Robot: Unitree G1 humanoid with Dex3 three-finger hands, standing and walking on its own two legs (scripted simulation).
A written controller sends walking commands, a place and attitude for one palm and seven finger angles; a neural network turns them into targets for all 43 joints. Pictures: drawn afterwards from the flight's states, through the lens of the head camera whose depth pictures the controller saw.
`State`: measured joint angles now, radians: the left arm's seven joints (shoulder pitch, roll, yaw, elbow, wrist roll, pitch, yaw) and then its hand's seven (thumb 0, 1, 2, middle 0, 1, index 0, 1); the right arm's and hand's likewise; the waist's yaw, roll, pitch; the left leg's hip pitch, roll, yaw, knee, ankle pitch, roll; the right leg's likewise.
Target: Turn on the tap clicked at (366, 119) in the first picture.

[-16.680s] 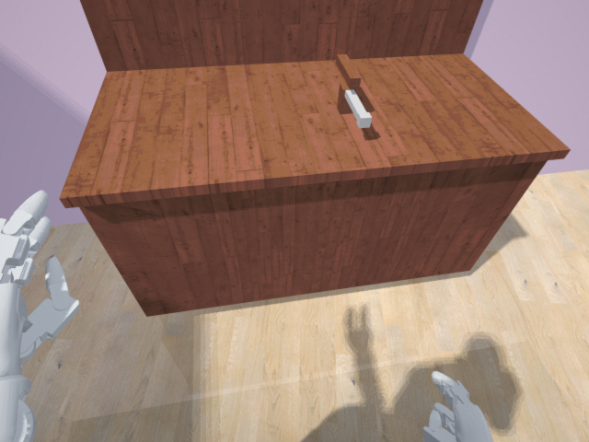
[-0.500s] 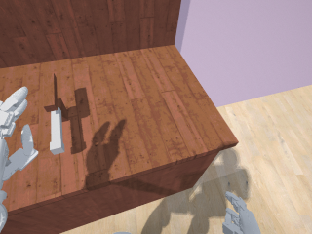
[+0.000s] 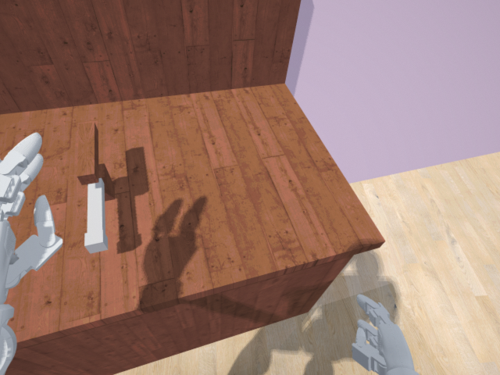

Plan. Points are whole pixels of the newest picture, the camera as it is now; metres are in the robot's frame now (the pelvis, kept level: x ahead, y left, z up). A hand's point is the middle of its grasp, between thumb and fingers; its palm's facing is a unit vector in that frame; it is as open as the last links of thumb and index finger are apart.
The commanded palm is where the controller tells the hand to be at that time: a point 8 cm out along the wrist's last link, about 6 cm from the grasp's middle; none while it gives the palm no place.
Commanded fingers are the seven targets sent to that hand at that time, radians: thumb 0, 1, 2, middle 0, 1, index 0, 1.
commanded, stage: look again from close up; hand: left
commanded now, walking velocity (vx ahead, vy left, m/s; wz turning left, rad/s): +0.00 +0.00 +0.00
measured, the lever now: (96, 241) +0.30 +0.29 -0.01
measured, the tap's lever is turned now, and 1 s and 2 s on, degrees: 0 0 0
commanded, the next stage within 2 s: turn the palm inward beside the body in 0.32 s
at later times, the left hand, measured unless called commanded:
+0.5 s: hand (28, 218) +0.23 +0.27 +0.19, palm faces +0.40 -0.78 -0.49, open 7.4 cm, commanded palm +0.15 +0.28 +0.17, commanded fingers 0.00 0.90 0.90 -0.20 -0.30 -0.20 -0.30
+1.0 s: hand (62, 292) +0.17 +0.23 +0.14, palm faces +0.49 -0.80 -0.34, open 7.4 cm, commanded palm +0.12 +0.26 +0.15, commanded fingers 0.00 0.90 0.90 -0.20 -0.30 -0.20 -0.30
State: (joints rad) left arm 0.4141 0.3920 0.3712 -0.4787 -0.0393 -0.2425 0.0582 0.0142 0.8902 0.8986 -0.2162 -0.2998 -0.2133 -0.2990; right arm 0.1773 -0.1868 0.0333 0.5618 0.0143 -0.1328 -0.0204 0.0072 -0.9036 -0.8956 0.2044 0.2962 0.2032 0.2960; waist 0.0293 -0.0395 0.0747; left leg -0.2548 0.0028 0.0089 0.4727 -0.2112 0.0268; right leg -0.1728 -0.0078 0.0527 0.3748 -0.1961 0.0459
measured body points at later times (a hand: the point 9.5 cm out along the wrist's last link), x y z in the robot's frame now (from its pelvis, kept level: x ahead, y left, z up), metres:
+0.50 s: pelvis -0.01 -0.01 +0.00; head +0.01 +0.01 +0.44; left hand +0.20 +0.31 +0.21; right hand +0.16 -0.22 -0.08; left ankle +0.03 +0.10 -0.74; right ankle +0.00 -0.15 -0.74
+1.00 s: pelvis -0.02 -0.07 -0.03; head -0.04 -0.08 +0.42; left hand +0.14 +0.27 +0.16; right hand +0.21 -0.25 -0.10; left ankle +0.03 +0.10 -0.74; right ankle +0.00 -0.16 -0.74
